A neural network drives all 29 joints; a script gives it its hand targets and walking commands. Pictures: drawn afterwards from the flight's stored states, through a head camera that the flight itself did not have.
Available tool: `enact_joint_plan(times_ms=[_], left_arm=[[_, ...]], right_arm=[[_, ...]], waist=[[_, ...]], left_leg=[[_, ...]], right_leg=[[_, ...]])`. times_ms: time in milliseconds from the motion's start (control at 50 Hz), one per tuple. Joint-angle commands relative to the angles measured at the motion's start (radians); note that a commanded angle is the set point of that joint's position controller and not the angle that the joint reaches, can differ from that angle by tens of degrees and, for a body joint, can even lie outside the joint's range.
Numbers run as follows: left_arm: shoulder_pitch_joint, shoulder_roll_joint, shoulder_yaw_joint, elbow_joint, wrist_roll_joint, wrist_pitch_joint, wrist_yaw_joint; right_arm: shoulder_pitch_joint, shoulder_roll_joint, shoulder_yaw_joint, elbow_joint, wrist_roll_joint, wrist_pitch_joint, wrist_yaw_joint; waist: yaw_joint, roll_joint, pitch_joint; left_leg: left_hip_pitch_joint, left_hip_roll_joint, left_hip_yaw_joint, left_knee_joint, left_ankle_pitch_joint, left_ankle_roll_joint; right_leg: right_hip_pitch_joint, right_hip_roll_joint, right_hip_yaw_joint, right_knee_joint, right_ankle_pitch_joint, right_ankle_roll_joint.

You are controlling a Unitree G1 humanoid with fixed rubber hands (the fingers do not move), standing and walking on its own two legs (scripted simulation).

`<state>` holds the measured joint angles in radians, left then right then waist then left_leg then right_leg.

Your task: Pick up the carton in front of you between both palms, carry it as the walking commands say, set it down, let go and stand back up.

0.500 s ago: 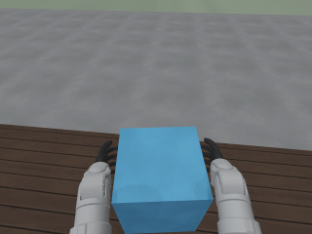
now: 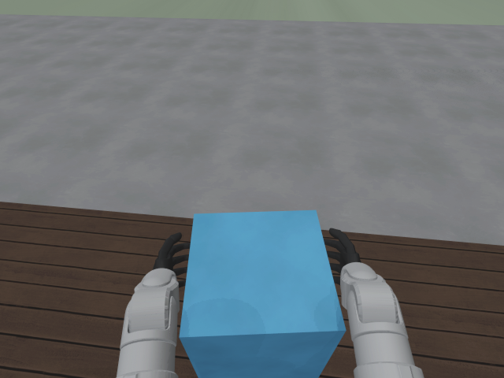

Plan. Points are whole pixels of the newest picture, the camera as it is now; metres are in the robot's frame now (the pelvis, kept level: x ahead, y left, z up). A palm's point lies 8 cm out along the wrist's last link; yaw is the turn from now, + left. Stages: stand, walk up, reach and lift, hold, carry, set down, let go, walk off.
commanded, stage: hold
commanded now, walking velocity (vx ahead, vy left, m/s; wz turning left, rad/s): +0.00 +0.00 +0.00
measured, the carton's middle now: (257, 300) +0.28 +0.00 -0.03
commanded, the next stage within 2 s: carry in 0.22 s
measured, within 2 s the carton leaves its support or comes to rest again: neither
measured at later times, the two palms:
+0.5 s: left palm (183, 246) +0.33 +0.12 +0.07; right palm (363, 246) +0.32 -0.18 +0.07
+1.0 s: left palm (193, 156) +0.56 +0.13 +0.09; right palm (329, 158) +0.54 -0.17 +0.09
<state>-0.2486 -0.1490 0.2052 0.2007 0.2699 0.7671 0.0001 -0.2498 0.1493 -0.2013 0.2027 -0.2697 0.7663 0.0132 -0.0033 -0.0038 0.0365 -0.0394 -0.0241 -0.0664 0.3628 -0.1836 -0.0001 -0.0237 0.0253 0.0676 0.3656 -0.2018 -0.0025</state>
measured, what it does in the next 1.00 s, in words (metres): walks ahead: left foot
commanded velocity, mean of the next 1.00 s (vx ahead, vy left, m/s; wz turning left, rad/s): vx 0.41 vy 0.00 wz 0.00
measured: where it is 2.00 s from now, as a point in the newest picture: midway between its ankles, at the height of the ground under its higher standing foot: (262, 254)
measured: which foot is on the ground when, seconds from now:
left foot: down 0.00-0.42, up 0.44-0.68, down 0.70-1.00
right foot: down 0.00-0.72, up 0.74-1.00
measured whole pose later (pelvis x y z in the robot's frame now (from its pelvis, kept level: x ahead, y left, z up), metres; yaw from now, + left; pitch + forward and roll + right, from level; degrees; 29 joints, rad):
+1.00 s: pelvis +0.28 +0.00 +0.00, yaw -3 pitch +5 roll -1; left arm -0.18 -0.14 0.13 -0.35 0.10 1.24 0.09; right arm -0.18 0.14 -0.11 -0.35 -0.10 1.24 -0.09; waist -0.03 0.01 -0.11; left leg -0.07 0.04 0.21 0.24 -0.27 0.01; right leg -0.60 -0.10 -0.13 0.69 -0.18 0.00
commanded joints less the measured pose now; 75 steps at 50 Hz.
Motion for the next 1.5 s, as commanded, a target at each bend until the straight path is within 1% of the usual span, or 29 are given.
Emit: enact_joint_plan(times_ms=[0, 180, 200, 240, 260, 320, 380, 400, 440, 460, 500, 560, 660, 680, 700, 720, 740, 800, 840, 900, 1040, 1080, 1100, 1120, 1140, 1160, 1220, 1300, 1480], left_arm=[[-0.456, -0.889, -0.517, -0.053, -0.250, -0.033, -0.217], [-0.481, -0.894, -0.511, -0.036, -0.246, -0.035, -0.219], [-0.510, -0.894, -0.530, -0.024, -0.252, -0.027, -0.224], [-0.531, -0.901, -0.560, -0.061, -0.281, -0.022, -0.227], [-0.545, -0.907, -0.584, -0.089, -0.295, -0.018, -0.226], [-0.548, -0.904, -0.664, -0.171, -0.358, 0.014, -0.214], [-0.534, -0.891, -0.737, -0.245, -0.426, 0.085, -0.204], [-0.531, -0.876, -0.746, -0.270, -0.437, 0.114, -0.198], [-0.475, -0.822, -0.745, -0.280, -0.450, 0.177, -0.180], [-0.478, -0.815, -0.755, -0.313, -0.454, 0.204, -0.170], [-0.475, -0.811, -0.775, -0.401, -0.481, 0.256, -0.154], [-0.445, -0.831, -0.804, -0.513, -0.526, 0.316, -0.148], [-0.301, -0.852, -0.812, -0.576, -0.547, 0.399, -0.164], [-0.287, -0.846, -0.809, -0.585, -0.548, 0.411, -0.167], [-0.289, -0.835, -0.806, -0.603, -0.554, 0.424, -0.170], [-0.358, -0.810, -0.817, -0.648, -0.572, 0.443, -0.172], [-0.426, -0.805, -0.828, -0.668, -0.589, 0.457, -0.175], [-0.466, -0.829, -0.822, -0.654, -0.619, 0.469, -0.177], [-0.437, -0.839, -0.810, -0.626, -0.605, 0.473, -0.168], [-0.376, -0.844, -0.791, -0.575, -0.567, 0.476, -0.152], [-0.368, -0.868, -0.789, -0.581, -0.539, 0.466, -0.147], [-0.338, -0.873, -0.786, -0.579, -0.538, 0.459, -0.153], [-0.320, -0.874, -0.783, -0.574, -0.534, 0.455, -0.157], [-0.312, -0.856, -0.780, -0.572, -0.525, 0.451, -0.160], [-0.319, -0.864, -0.784, -0.538, -0.523, 0.440, -0.166], [-0.316, -0.893, -0.794, -0.551, -0.541, 0.432, -0.169], [-0.370, -0.970, -0.827, -0.601, -0.565, 0.403, -0.173], [-0.353, -0.960, -0.854, -0.624, -0.586, 0.379, -0.185], [-0.504, -0.739, -0.832, -0.587, -0.594, 0.387, -0.162]], right_arm=[[-0.454, 0.890, 0.510, -0.052, 0.244, -0.035, 0.206], [-0.478, 0.892, 0.504, -0.036, 0.240, -0.037, 0.207], [-0.514, 0.889, 0.520, -0.027, 0.248, -0.032, 0.211], [-0.517, 0.892, 0.547, -0.060, 0.271, -0.027, 0.212], [-0.530, 0.896, 0.568, -0.090, 0.286, -0.022, 0.208], [-0.501, 0.886, 0.632, -0.163, 0.327, 0.013, 0.184], [-0.480, 0.849, 0.697, -0.269, 0.367, 0.088, 0.157], [-0.494, 0.839, 0.720, -0.305, 0.388, 0.119, 0.153], [-0.506, 0.818, 0.762, -0.346, 0.429, 0.185, 0.147], [-0.529, 0.818, 0.773, -0.365, 0.453, 0.213, 0.150], [-0.525, 0.850, 0.811, -0.400, 0.515, 0.261, 0.152], [-0.455, 0.866, 0.832, -0.472, 0.551, 0.313, 0.144], [-0.303, 0.844, 0.813, -0.574, 0.522, 0.391, 0.129], [-0.278, 0.854, 0.809, -0.576, 0.519, 0.404, 0.130], [-0.251, 0.849, 0.795, -0.582, 0.514, 0.416, 0.130], [-0.268, 0.829, 0.781, -0.577, 0.510, 0.422, 0.130], [-0.316, 0.827, 0.772, -0.593, 0.517, 0.428, 0.128], [-0.420, 0.851, 0.788, -0.648, 0.554, 0.452, 0.120], [-0.428, 0.853, 0.796, -0.648, 0.572, 0.464, 0.122], [-0.397, 0.848, 0.798, -0.606, 0.584, 0.477, 0.135], [-0.366, 0.860, 0.796, -0.583, 0.571, 0.467, 0.157], [-0.356, 0.864, 0.801, -0.596, 0.563, 0.461, 0.157], [-0.341, 0.859, 0.803, -0.600, 0.557, 0.459, 0.157], [-0.348, 0.851, 0.809, -0.609, 0.556, 0.459, 0.159], [-0.380, 0.849, 0.822, -0.634, 0.560, 0.460, 0.157], [-0.384, 0.855, 0.828, -0.617, 0.555, 0.452, 0.159], [-0.393, 0.934, 0.844, -0.617, 0.572, 0.416, 0.164], [-0.321, 0.953, 0.852, -0.594, 0.540, 0.375, 0.147], [-0.511, 0.762, 0.844, -0.608, 0.552, 0.392, 0.111]], waist=[[0.000, 0.000, -0.219], [0.000, 0.001, -0.212], [0.006, 0.009, -0.220], [0.001, 0.030, -0.200], [-0.002, 0.045, -0.196], [-0.008, 0.148, -0.295], [0.005, 0.115, -0.340], [0.007, 0.041, -0.324], [0.027, -0.248, -0.248], [0.031, -0.204, -0.218], [0.031, -0.113, -0.264], [0.029, -0.163, -0.329], [0.012, -0.118, -0.357], [0.001, -0.074, -0.389], [-0.018, 0.053, -0.437], [-0.026, 0.295, -0.422], [-0.027, 0.251, -0.379], [-0.018, 0.034, -0.344], [-0.018, 0.065, -0.324], [-0.015, 0.103, -0.310], [-0.020, 0.179, -0.239], [0.004, 0.148, -0.302], [0.017, 0.095, -0.373], [0.033, -0.064, -0.449], [0.028, -0.318, -0.484], [0.023, -0.251, -0.467], [0.018, -0.026, -0.434], [0.016, -0.091, -0.419], [0.044, -0.145, -0.244]], left_leg=[[0.061, -0.058, -0.015, -0.037, 0.158, 0.000], [0.054, -0.057, -0.013, -0.036, 0.123, 0.001], [-0.071, 0.121, -0.006, 0.007, -0.059, 0.013], [-0.170, 0.120, -0.066, -0.061, -0.493, 0.035], [-0.176, 0.131, -0.089, -0.075, -0.571, 0.047], [-0.103, 0.233, -0.212, -0.139, -0.429, 0.104], [-0.236, 0.203, -0.117, -0.088, -0.480, 0.102], [-0.315, 0.144, -0.027, 0.013, -0.444, 0.066], [-0.645, 0.030, 0.164, 0.368, -0.300, -0.006], [-0.711, 0.067, 0.136, 0.395, -0.308, 0.006], [-0.696, 0.085, 0.139, 0.364, -0.281, 0.006], [-0.601, 0.044, 0.207, 0.261, -0.155, -0.010], [-0.180, 0.005, 0.307, -0.010, 0.032, -0.008], [0.048, 0.043, 0.276, -0.007, 0.019, 0.014], [0.235, 0.218, 0.054, -0.061, -0.155, 0.055], [0.343, 0.460, -0.367, -0.160, -0.290, 0.168], [0.303, 0.512, -0.459, -0.157, -0.244, 0.250], [0.134, 0.432, -0.228, -0.196, -0.182, 0.183], [0.082, 0.367, -0.067, -0.235, -0.084, 0.147], [0.104, 0.311, 0.056, -0.223, 0.087, 0.136], [0.087, 0.270, 0.203, -0.127, 0.334, 0.087], [0.035, 0.230, 0.292, 0.087, 0.494, 0.048], [-0.077, 0.200, 0.315, 0.274, 0.441, 0.020], [-0.278, 0.157, 0.296, 0.541, 0.185, -0.022], [-0.586, 0.015, 0.234, 0.808, -0.254, -0.051], [-0.663, 0.065, 0.104, 0.937, -0.275, -0.009], [-0.627, 0.168, 0.063, 0.854, -0.141, 0.030], [-0.595, 0.141, 0.132, 0.654, -0.073, 0.017], [-0.597, 0.074, 0.258, 0.265, 0.117, 0.042]], right_leg=[[-0.001, 0.052, 0.019, -0.052, 0.166, 0.003], [-0.014, 0.050, 0.016, -0.050, 0.126, 0.001], [-0.156, -0.116, 0.016, -0.002, -0.051, -0.013], [-0.248, -0.087, 0.040, -0.013, -0.446, -0.022], [-0.295, -0.074, 0.027, 0.018, -0.493, -0.019], [-0.324, -0.006, -0.112, 0.205, -0.178, 0.006], [-0.158, -0.023, -0.133, 0.038, -0.213, -0.014], [-0.099, -0.078, -0.041, -0.036, -0.279, -0.036], [0.072, -0.349, 0.388, -0.230, -0.427, -0.149], [0.083, -0.390, 0.437, -0.227, -0.310, -0.199], [0.122, -0.374, 0.328, -0.193, -0.107, -0.198], [0.144, -0.278, 0.134, -0.160, 0.074, -0.144], [-0.076, -0.214, -0.059, 0.009, 0.118, -0.093], [-0.233, -0.195, -0.102, 0.116, 0.122, -0.065], [-0.408, -0.153, -0.165, 0.336, -0.022, -0.026], [-0.683, -0.049, -0.219, 0.566, -0.272, 0.007], [-0.787, -0.077, -0.114, 0.711, -0.317, -0.025], [-0.745, -0.173, -0.077, 0.741, -0.179, -0.036], [-0.682, -0.160, -0.123, 0.603, -0.091, -0.012], [-0.652, -0.132, -0.181, 0.425, -0.007, 0.012], [-0.469, -0.073, -0.295, 0.149, 0.138, -0.024], [-0.224, -0.008, -0.368, 0.083, 0.106, -0.036], [-0.006, -0.027, -0.343, 0.087, 0.057, -0.038], [0.186, -0.248, -0.008, -0.011, -0.158, -0.087], [0.369, -0.480, 0.430, -0.137, -0.179, -0.219], [0.324, -0.475, 0.420, -0.152, -0.060, -0.233], [0.158, -0.397, 0.140, -0.118, 0.209, -0.160], [0.121, -0.335, -0.030, -0.159, 0.200, -0.141], [0.091, -0.254, -0.187, -0.106, 0.362, -0.144]])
